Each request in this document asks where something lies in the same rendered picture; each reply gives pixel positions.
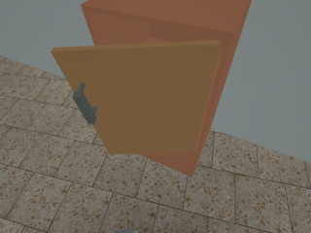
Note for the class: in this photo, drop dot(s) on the cupboard door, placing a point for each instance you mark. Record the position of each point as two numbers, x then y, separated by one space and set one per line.
150 97

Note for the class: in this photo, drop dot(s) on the handle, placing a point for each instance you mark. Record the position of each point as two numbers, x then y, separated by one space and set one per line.
83 105

